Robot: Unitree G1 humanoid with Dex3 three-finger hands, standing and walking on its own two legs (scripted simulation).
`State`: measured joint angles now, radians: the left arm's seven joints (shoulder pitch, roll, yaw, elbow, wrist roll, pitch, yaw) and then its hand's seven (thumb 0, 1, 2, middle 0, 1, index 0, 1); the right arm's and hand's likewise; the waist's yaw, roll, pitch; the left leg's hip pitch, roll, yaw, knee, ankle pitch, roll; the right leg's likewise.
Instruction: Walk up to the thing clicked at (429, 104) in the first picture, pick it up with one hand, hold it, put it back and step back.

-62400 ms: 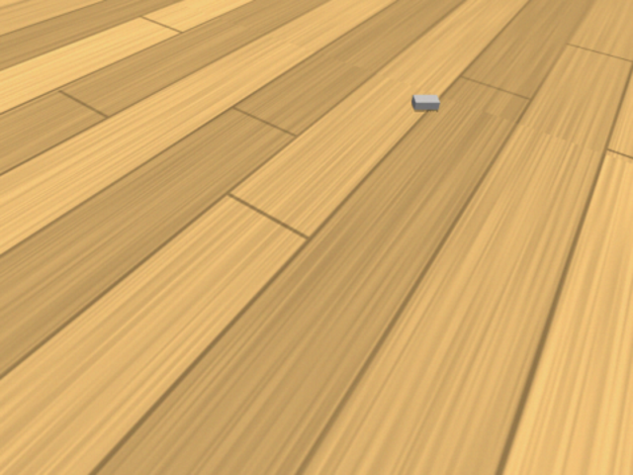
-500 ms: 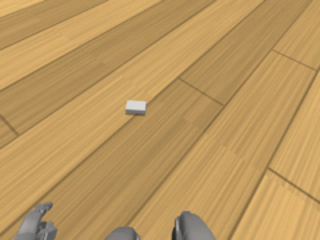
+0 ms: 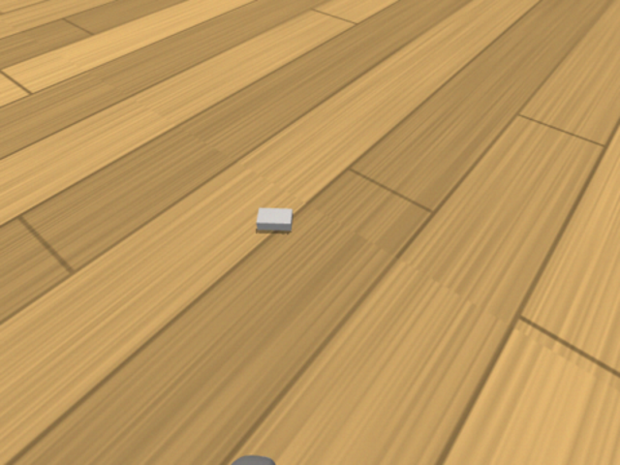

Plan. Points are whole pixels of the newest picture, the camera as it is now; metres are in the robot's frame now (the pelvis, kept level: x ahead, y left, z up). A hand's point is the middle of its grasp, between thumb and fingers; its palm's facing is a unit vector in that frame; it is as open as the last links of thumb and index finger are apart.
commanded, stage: step back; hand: left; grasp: from above
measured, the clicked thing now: (275, 219) +1.12 +0.22 -0.74
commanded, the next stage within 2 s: stand in 0.92 s
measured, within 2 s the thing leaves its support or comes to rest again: neither
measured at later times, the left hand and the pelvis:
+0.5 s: hand out of the picture +0.07 +0.27 -0.14, palm faces +0.07 -0.93 -0.36, open 7.4 cm; pelvis +0.02 +0.01 +0.01, yaw +3 degrees
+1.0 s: hand out of the picture +0.14 +0.28 -0.14, palm faces +0.01 -0.93 -0.36, open 7.4 cm; pelvis +0.05 +0.02 +0.02, yaw +0 degrees
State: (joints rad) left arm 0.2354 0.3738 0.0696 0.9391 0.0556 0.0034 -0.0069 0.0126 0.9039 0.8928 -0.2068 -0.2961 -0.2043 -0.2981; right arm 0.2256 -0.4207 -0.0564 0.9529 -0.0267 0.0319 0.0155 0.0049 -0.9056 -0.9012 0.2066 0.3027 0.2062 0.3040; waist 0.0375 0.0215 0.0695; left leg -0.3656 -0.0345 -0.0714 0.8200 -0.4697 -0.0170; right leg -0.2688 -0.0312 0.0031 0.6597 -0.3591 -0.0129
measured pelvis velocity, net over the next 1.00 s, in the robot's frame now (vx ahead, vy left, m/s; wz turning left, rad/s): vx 0.05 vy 0.02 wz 0.01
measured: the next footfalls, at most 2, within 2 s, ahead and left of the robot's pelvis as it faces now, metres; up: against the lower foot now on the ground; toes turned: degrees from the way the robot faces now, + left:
left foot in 0.04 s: +0.11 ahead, +0.14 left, +0.00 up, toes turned +2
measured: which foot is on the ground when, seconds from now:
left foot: up 0.00-0.02, down 0.04-1.00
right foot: down 0.00-1.00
